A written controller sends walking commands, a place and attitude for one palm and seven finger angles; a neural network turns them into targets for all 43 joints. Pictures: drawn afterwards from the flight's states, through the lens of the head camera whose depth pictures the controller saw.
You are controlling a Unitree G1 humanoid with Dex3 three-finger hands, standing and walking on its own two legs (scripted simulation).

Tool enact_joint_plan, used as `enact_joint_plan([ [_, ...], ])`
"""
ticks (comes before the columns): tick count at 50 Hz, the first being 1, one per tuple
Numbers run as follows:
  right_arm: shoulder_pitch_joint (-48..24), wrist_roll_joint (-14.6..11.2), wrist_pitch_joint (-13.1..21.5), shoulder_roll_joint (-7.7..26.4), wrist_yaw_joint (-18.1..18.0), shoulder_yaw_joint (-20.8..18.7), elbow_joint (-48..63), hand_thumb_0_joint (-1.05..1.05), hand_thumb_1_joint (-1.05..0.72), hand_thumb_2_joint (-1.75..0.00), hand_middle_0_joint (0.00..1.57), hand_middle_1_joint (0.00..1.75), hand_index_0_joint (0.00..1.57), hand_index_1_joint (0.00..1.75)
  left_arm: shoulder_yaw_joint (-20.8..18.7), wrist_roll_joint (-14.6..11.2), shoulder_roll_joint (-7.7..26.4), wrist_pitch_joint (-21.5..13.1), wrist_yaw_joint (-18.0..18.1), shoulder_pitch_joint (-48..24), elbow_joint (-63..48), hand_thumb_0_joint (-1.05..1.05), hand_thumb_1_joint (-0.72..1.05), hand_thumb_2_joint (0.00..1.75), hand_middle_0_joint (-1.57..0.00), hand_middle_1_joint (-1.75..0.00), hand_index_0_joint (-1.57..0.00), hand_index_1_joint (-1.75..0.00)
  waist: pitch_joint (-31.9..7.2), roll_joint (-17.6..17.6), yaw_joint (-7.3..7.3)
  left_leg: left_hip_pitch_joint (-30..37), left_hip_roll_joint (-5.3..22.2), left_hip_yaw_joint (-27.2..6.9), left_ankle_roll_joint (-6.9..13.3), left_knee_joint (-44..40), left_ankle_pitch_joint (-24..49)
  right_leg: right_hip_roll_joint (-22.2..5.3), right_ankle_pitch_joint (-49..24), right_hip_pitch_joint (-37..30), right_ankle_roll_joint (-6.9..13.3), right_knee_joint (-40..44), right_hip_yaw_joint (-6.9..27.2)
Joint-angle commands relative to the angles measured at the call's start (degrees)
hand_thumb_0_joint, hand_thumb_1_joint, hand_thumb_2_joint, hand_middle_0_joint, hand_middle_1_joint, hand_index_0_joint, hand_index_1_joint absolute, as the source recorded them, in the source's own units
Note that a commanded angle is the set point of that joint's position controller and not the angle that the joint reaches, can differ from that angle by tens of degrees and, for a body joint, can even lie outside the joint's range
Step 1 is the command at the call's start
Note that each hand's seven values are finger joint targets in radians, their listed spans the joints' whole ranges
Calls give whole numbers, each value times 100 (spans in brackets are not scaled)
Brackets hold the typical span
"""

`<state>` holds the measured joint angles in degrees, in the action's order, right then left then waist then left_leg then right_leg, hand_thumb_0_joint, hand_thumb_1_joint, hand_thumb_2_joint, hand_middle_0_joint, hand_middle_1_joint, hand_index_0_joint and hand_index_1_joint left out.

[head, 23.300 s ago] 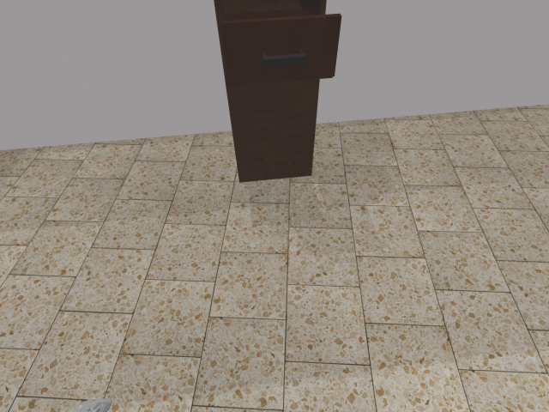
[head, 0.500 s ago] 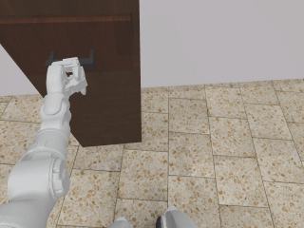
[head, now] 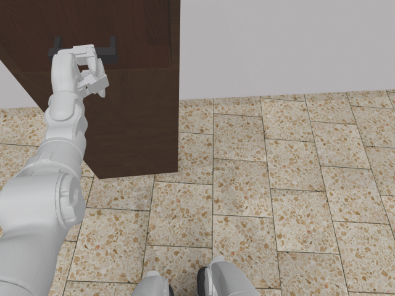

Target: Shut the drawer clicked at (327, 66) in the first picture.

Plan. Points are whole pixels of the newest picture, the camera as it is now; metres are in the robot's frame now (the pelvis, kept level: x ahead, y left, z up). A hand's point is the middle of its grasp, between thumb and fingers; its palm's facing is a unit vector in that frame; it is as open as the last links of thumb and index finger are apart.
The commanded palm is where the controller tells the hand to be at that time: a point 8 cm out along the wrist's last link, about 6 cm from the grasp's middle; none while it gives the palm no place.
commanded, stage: push the drawer shut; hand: left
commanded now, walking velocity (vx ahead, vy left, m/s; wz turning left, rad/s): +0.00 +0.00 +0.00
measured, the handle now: (85, 48) +0.61 +0.16 +0.09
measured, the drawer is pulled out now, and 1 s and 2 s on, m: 0.00 0.00 0.00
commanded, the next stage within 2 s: pull the fist back off the drawer in 0.08 s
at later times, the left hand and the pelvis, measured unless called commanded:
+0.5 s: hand (99, 76) +0.54 +0.13 +0.09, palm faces +0.01 -1.00 -0.04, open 2.9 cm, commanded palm +0.54 +0.17 +0.09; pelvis -0.01 +0.00 +0.00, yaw +0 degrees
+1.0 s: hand (105, 78) +0.53 +0.12 +0.09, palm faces +0.02 -1.00 -0.03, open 2.9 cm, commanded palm +0.49 +0.18 +0.10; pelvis +0.02 +0.00 +0.01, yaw -2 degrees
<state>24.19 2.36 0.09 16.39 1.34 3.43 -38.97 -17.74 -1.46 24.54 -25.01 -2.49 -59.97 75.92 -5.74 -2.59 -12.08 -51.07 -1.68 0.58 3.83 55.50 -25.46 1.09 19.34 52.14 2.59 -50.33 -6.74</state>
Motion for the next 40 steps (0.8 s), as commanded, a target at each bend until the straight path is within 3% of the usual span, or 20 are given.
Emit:
enact_joint_plan([
  [1,1060,2,182,1115,-94,-325,159,0,-90,-90,20,30,20,30,-19,-78,1305,-381,134,-4187,-1569,0,90,90,-140,-160,-140,-160,-2471,-658,-596,1781,260,-756,-194,-836,864,75,-197,-762,-133,676,642],
  [3,1042,-14,226,1130,-112,-303,152,0,-90,-90,20,30,20,30,18,-113,1288,-330,137,-4198,-1462,0,90,90,-140,-160,-140,-160,-2339,-605,-640,1647,266,-727,-168,-876,630,71,-38,-740,-155,729,655],
  [5,1050,-9,289,1144,-128,-302,148,0,-90,-90,20,30,20,30,70,-152,1263,-377,119,-4389,-1688,0,90,90,-140,-160,-140,-160,-2514,-812,-635,1815,283,-761,-189,-887,681,66,-74,-703,-138,687,644],
  [9,1045,-48,397,1189,-161,-274,89,0,-90,-90,20,30,20,30,160,-217,1196,-292,123,-4315,-1505,0,90,90,-140,-160,-140,-160,-2335,-599,-717,1607,302,-747,-153,-971,303,64,165,-688,-182,779,664],
  [12,1066,-63,429,1212,-182,-254,109,0,-90,-90,20,30,20,30,-83,-226,1483,-241,113,-4137,-1334,0,90,90,-140,-160,-140,-160,-2245,-404,-658,1310,281,-683,-123,-949,222,54,209,-852,-176,793,697],
  [16,1099,-51,432,1205,-167,-251,169,0,-90,-90,20,30,20,30,-167,-185,1606,-252,55,-4116,-1381,0,90,90,-140,-160,-140,-160,-2402,-566,-586,1347,262,-697,-144,-908,349,51,128,-896,-145,715,690],
  [21,1134,-4,377,1186,-101,-310,208,0,-90,-90,20,30,20,30,-81,-159,1318,-266,66,-4071,-1400,0,90,90,-140,-160,-140,-160,-2506,-608,-580,1649,281,-811,-184,-847,563,64,-15,-679,-134,646,621],
  [25,1138,15,299,1179,-56,-339,244,0,-90,-90,20,30,20,30,-105,-113,1273,-256,97,-3974,-1411,0,90,90,-140,-160,-140,-160,-2487,-591,-536,1693,272,-837,-198,-825,598,60,-53,-617,-109,611,600],
  [26,1146,19,279,1156,-39,-340,244,0,-90,-90,20,30,20,30,62,-85,1088,-251,89,-3988,-1397,0,90,90,-140,-160,-140,-160,-2457,-634,-560,1784,286,-887,-219,-850,641,61,-76,-539,-114,598,582],
  [32,1105,39,152,1115,34,-401,295,0,-90,-90,20,30,20,30,82,-84,848,-266,141,-3551,-1516,0,90,90,-140,-160,-140,-160,-2569,-615,-416,2054,289,-882,-268,-810,1053,75,-329,-575,-93,559,537],
  [35,1065,13,77,1105,45,-393,358,0,-90,-90,20,30,20,30,-36,-99,946,-250,119,-3164,-1492,0,90,90,-140,-160,-140,-160,-2402,-473,-298,1860,253,-790,-239,-863,1060,85,-357,-823,-68,598,558],
  [38,987,-10,10,1047,62,-421,478,0,-90,-90,20,30,20,30,-143,-151,922,-303,103,-2721,-1776,0,90,90,-140,-160,-140,-160,-2653,-434,-75,1985,231,-696,-255,-868,1433,97,-635,-1166,-58,574,569],
  [40,943,-24,-23,1000,70,-429,514,0,-90,-90,20,30,20,30,-43,-196,767,-340,80,-2573,-1930,0,90,90,-140,-160,-140,-160,-2641,-472,-67,2134,244,-668,-276,-877,1696,99,-869,-1235,-59,567,560],
])
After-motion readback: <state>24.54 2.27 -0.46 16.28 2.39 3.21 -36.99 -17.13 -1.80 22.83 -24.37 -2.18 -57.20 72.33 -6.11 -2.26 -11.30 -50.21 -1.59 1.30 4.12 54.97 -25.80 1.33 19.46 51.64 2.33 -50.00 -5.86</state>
